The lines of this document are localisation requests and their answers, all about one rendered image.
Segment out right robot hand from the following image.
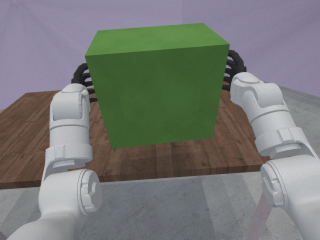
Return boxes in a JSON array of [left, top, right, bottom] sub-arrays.
[[222, 49, 247, 92]]

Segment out table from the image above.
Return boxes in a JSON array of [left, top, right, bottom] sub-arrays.
[[0, 81, 291, 240]]

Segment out robot left forearm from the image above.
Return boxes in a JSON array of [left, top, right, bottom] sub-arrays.
[[38, 83, 93, 214]]

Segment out left robot hand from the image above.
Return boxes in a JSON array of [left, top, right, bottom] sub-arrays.
[[71, 63, 98, 103]]

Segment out robot right upper arm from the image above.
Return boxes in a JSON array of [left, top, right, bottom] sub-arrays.
[[260, 154, 320, 240]]

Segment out robot right forearm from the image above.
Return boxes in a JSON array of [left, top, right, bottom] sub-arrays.
[[230, 72, 320, 163]]

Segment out carton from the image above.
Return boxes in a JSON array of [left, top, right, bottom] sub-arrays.
[[85, 23, 230, 149]]

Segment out robot left upper arm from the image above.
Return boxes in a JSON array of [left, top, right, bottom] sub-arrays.
[[7, 168, 103, 240]]

